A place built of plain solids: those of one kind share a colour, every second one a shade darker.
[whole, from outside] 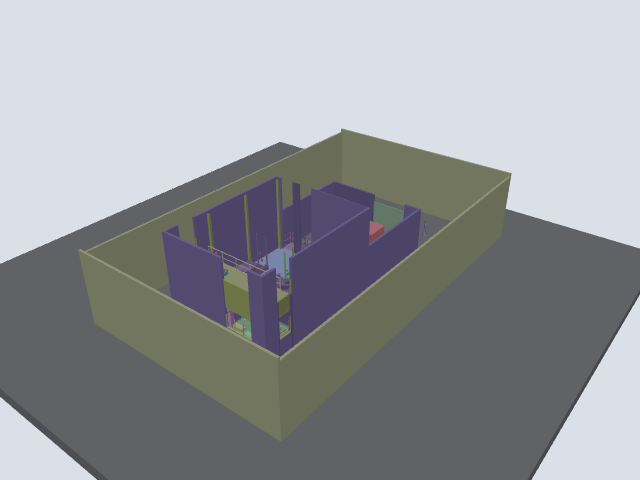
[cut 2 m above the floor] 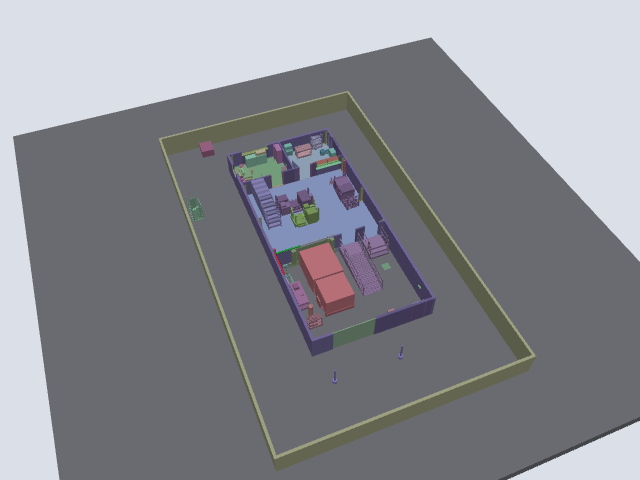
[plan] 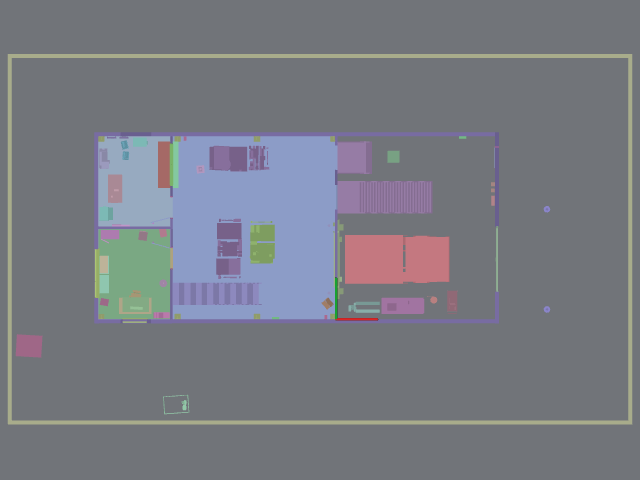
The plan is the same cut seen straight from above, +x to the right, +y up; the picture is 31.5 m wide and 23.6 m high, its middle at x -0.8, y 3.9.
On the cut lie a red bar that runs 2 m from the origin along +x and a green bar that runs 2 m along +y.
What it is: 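A works' own stores building on a factory's ground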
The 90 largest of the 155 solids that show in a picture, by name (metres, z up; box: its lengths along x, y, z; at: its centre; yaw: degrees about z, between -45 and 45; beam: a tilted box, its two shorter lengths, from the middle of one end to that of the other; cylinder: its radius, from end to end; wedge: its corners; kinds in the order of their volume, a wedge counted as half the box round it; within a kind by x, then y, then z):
{
 "yard_bound_1": {"box": [0.2, 18.21, 6.36], "at": [-16.05, 3.94, 3.13]},
 "yard_bound_2": {"box": [30.71, 0.2, 6.06], "at": [-0.8, -5.07, 2.98]},
 "yard_bound_3": {"box": [30.71, 0.2, 6.06], "at": [-0.8, 12.95, 2.98]},
 "yard_bound_4": {"box": [0.2, 18.21, 6.36], "at": [14.45, 3.94, 3.13]},
 "wall_1": {"box": [0.2, 1.26, 7.27], "at": [-11.8, 0.42, 3.58]},
 "wall_2": {"box": [0.2, 2.41, 1.66], "at": [-11.8, 2.25, 0.78]},
 "wall_3": {"box": [0.2, 1.06, 7.27], "at": [-11.8, 3.98, 3.58]},
 "wall_4": {"box": [0.2, 4.7, 7.27], "at": [-11.8, 6.85, 3.58]},
 "wall_5": {"box": [1.31, 0.2, 7.27], "at": [-11.25, -0.1, 3.58]},
 "wall_6": {"box": [1.31, 0.2, 7.27], "at": [-11.25, 9.1, 3.58]},
 "wall_7": {"box": [1.21, 0.2, 1.46], "at": [-9.9, -0.1, 0.68]},
 "wall_8": {"box": [3.6, 0.06, 3.16], "at": [-9.9, 4.47, 1.53]},
 "wall_9": {"box": [3.6, 0.06, 3.16], "at": [-9.9, 4.53, 1.53]},
 "wall_10": {"box": [1.51, 0.2, 4.56], "at": [-9.85, 9.1, 2.23]},
 "wall_11": {"box": [1.01, 0.2, 7.27], "at": [-8.6, -0.1, 3.58]},
 "wall_12": {"box": [1.01, 0.2, 7.27], "at": [-8.6, 9.1, 3.58]},
 "wall_13": {"box": [0.06, 2.46, 3.16], "at": [-8.13, 1.23, 1.53]},
 "wall_14": {"box": [0.06, 2.46, 3.28], "at": [-8.07, 1.23, 1.59]},
 "wall_15": {"box": [8.1, 0.2, 7.27], "at": [-4.05, -0.1, 3.58]},
 "wall_16": {"box": [8.1, 0.2, 7.27], "at": [-4.05, 9.1, 3.58]},
 "wall_17": {"box": [0.06, 5.4, 7.27], "at": [-0.03, 2.7, 3.58]},
 "wall_18": {"box": [0.06, 0.75, 7.27], "at": [-0.03, 6.97, 3.58]},
 "wall_19": {"box": [0.06, 5.4, 3.95], "at": [0.03, 2.7, 1.93]},
 "wall_20": {"box": [8.0, 0.2, 3.95], "at": [4.0, -0.1, 1.93]},
 "wall_21": {"box": [8.0, 0.2, 3.95], "at": [4.0, 9.1, 1.93]},
 "wall_22": {"box": [0.2, 1.56, 3.95], "at": [7.9, 0.57, 1.93]},
 "wall_23": {"box": [0.2, 4.66, 3.95], "at": [7.9, 6.88, 1.93]},
 "raised_floor_stock_1": {"box": [8.23, 9.13, 0.56], "at": [-4.05, 4.5, 0.23]},
 "box_lorry_1": {"box": [2.85, 2.4, 2.47], "at": [1.85, 2.95, 1.6]},
 "box_lorry_2": {"box": [2.13, 2.2, 2.0], "at": [4.46, 2.95, 1.62]},
 "door_landing_1": {"box": [1.1, 1.6, 0.56], "at": [0.61, 6.0, 0.23]},
 "door_landing_2": {"box": [1.1, 1.6, 0.56], "at": [0.61, 7.95, 0.23]},
 "door_landing_3": {"box": [0.29, 1.6, 0.53], "at": [1.29, 6.0, 0.21]},
 "door_landing_4": {"box": [0.5, 1.6, 0.49], "at": [1.4, 6.0, 0.2]},
 "door_landing_5": {"box": [0.64, 1.6, 0.47], "at": [1.47, 6.0, 0.19]},
 "door_landing_6": {"box": [0.78, 1.6, 0.46], "at": [1.54, 6.0, 0.18]},
 "door_landing_7": {"box": [0.99, 1.6, 0.42], "at": [1.65, 6.0, 0.16]},
 "door_landing_8": {"box": [1.13, 1.6, 0.41], "at": [1.72, 6.0, 0.15]},
 "door_landing_9": {"box": [1.34, 1.6, 0.38], "at": [1.82, 6.0, 0.14]},
 "door_landing_10": {"box": [1.48, 1.6, 0.35], "at": [1.89, 6.0, 0.13]},
 "door_landing_11": {"box": [1.62, 1.6, 0.34], "at": [1.96, 6.0, 0.12]},
 "door_landing_12": {"box": [1.83, 1.6, 0.3], "at": [2.06, 6.0, 0.1]},
 "door_landing_13": {"box": [1.97, 1.6, 0.28], "at": [2.13, 6.0, 0.09]},
 "door_landing_14": {"box": [2.11, 1.6, 0.27], "at": [2.21, 6.0, 0.08]},
 "door_landing_15": {"box": [2.32, 1.6, 0.23], "at": [2.31, 6.0, 0.07]},
 "door_landing_16": {"box": [2.46, 1.6, 0.21], "at": [2.38, 6.0, 0.06]},
 "door_landing_17": {"box": [2.6, 1.6, 0.2], "at": [2.45, 6.0, 0.05]},
 "door_landing_18": {"box": [2.81, 1.6, 0.17], "at": [2.56, 6.0, 0.03]},
 "door_landing_19": {"box": [2.95, 1.6, 0.14], "at": [2.62, 6.0, 0.02]},
 "door_landing_20": {"box": [3.16, 1.6, 0.12], "at": [2.73, 6.0, 0.01]},
 "door_landing_21": {"box": [3.3, 1.6, 0.1], "at": [2.8, 6.0, 0.0]},
 "door_landing_22": {"box": [3.44, 1.6, 0.07], "at": [2.87, 6.0, -0.01]},
 "raised_floor_crib_1": {"box": [3.73, 4.63, 0.56], "at": [-9.9, 6.75, 0.23]},
 "raised_floor_office_1": {"box": [3.73, 4.63, 0.56], "at": [-9.9, 2.25, 0.23]},
 "rack_low_1": {"box": [0.75, 1.1, 1.08], "at": [-5.63, 7.92, 1.0]},
 "rack_low_2": {"box": [0.62, 0.8, 1.03], "at": [-5.59, 2.59, 1.13]},
 "rack_low_3": {"cylinder": 0.3, "from": [-5.48, 7.62, 0.65], "to": [-5.48, 7.62, 1.53]},
 "rack_low_4": {"box": [1.19, 0.8, 0.9], "at": [-5.31, 2.59, 0.91]},
 "rack_low_5": {"box": [1.85, 1.13, 1.07], "at": [-5.31, 7.92, 1.0]},
 "rack_low_6": {"box": [1.21, 0.8, 1.08], "at": [-5.26, 4.34, 1.0]},
 "rack_low_7": {"box": [0.72, 0.69, 0.49], "at": [-5.24, 3.44, 0.71]},
 "rack_low_8": {"box": [0.83, 1.2, 0.83], "at": [-4.8, 7.87, 0.87]},
 "stair_1": {"box": [0.3, 1.1, 2.67], "at": [-7.88, 1.25, 1.8]},
 "stair_2": {"box": [0.3, 1.1, 2.5], "at": [-7.6, 1.25, 1.71]},
 "stair_3": {"box": [0.3, 1.1, 2.33], "at": [-7.32, 1.25, 1.62]},
 "stair_4": {"box": [0.3, 1.1, 2.15], "at": [-7.04, 1.25, 1.53]},
 "stair_5": {"box": [0.3, 1.1, 1.98], "at": [-6.76, 1.25, 1.45]},
 "stair_6": {"box": [0.3, 1.1, 1.8], "at": [-6.48, 1.25, 1.36]},
 "stair_7": {"box": [0.3, 1.1, 1.62], "at": [-6.2, 1.25, 1.27]},
 "stair_8": {"box": [0.3, 1.1, 1.45], "at": [-5.92, 1.25, 1.19]},
 "stair_9": {"box": [0.3, 1.1, 1.27], "at": [-5.64, 1.25, 1.1]},
 "stair_10": {"box": [0.3, 1.1, 1.1], "at": [-5.36, 1.25, 1.01]},
 "stair_11": {"box": [0.3, 1.1, 0.93], "at": [-5.08, 1.25, 0.92]},
 "stair_12": {"box": [0.3, 1.1, 0.75], "at": [-4.8, 1.25, 0.83]},
 "raised_floor_deck_1": {"box": [3.72, 9.06, 0.2], "at": [-9.87, 4.5, 3.21]},
 "rack1n_low_1": {"box": [1.1, 0.92, 0.23], "at": [-3.66, 3.21, 0.69]},
 "rack1n_low_2": {"box": [1.0, 0.78, 0.93], "at": [-3.54, 4.24, 0.92]},
 "rack1n_low_3": {"box": [0.65, 0.81, 1.23], "at": [-3.35, 4.24, 1.08]},
 "bay_door_1": {"box": [0.06, 2.6, 2.85], "at": [-0.09, 2.95, 1.89]},
 "bay_door_2": {"box": [0.05, 2.6, 2.85], "at": [0.09, 2.95, 1.89]},
 "bay_door_3": {"box": [0.3, 0.3, 2.8], "at": [0.21, 1.38, 1.89]},
 "bay_door_4": {"box": [0.3, 0.3, 2.8], "at": [0.21, 4.52, 1.89]},
 "wall_over_deck_1": {"box": [0.1, 4.56, 2.22], "at": [-11.76, 2.25, 4.4]},
 "beyond_pallets_1": {"box": [1.26, 1.07, 0.67], "at": [-15.11, -1.31, 0.33], "yaw": -3.4},
 "filing_lateral_1": {"box": [0.48, 0.9, 1.05], "at": [-11.41, 1.74, 0.99]},
 "filing_lateral_2": {"box": [0.48, 0.9, 1.05], "at": [-11.41, 2.68, 0.99]},
 "cupboard_steel_1": {"box": [0.92, 0.45, 1.88], "at": [-11.13, 4.16, 1.4]},
 "roller_shutter_1": {"box": [0.06, 3.06, 3.25], "at": [7.92, 2.95, 1.57]},
 "packing_bench_1": {"box": [2.06, 0.8, 0.17], "at": [3.26, 0.66, 0.89]},
 "roll_cab_1": {"box": [0.68, 0.46, 0.69], "at": [-9.66, 8.71, 0.97]}
}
